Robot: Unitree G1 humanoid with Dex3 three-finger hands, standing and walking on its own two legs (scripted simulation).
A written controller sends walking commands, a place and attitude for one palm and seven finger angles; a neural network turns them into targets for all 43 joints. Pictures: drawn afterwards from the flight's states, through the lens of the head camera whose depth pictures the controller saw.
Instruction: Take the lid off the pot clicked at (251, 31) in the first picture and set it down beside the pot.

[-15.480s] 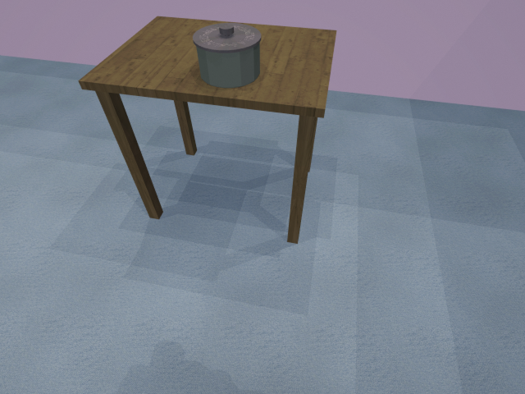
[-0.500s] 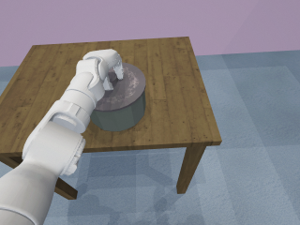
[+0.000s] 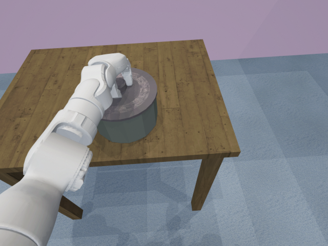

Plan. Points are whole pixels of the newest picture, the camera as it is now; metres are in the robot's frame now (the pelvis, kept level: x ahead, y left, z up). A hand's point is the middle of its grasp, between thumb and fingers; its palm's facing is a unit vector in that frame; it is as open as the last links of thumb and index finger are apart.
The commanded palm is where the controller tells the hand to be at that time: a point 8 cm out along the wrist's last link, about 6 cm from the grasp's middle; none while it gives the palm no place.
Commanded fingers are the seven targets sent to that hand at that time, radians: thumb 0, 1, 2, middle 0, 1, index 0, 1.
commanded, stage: close the fingers and squeeze the knob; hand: left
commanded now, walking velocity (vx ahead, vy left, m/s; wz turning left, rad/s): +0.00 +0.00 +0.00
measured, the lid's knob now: (118, 85) +0.51 +0.10 +0.11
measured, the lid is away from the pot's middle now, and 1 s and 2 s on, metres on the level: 0.00 0.01 0.01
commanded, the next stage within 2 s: lift the lid straight up in 0.08 s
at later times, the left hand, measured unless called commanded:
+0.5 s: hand (112, 83) +0.48 +0.11 +0.14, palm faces -0.35 -0.06 -0.94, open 7.3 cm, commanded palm +0.47 +0.11 +0.21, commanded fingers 0.00 0.73 0.87 -0.93 -1.05 -0.89 -1.02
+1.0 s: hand (111, 69) +0.48 +0.10 +0.18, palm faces -0.30 -0.06 -0.95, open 7.3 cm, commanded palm +0.47 +0.11 +0.25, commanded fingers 0.00 0.73 0.87 -0.93 -1.05 -0.89 -1.02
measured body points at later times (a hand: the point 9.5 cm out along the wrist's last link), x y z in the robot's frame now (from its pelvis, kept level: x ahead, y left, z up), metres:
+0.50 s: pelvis +0.01 +0.00 +0.00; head +0.05 -0.03 +0.45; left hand +0.50 +0.11 +0.19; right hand +0.08 -0.26 -0.14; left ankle -0.03 +0.07 -0.74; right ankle +0.00 -0.12 -0.74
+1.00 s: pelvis +0.00 +0.00 +0.00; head +0.04 -0.04 +0.45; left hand +0.49 +0.10 +0.24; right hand +0.10 -0.26 -0.14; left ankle -0.03 +0.07 -0.74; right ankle +0.00 -0.12 -0.74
